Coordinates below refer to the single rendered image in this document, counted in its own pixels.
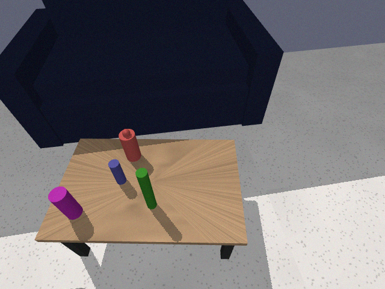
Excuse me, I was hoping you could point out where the coffee table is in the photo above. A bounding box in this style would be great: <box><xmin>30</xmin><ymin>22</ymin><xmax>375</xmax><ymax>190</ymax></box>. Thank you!
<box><xmin>35</xmin><ymin>138</ymin><xmax>248</xmax><ymax>259</ymax></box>

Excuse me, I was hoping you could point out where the sofa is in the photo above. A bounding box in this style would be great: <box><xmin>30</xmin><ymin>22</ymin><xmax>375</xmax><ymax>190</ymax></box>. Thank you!
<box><xmin>0</xmin><ymin>0</ymin><xmax>284</xmax><ymax>148</ymax></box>

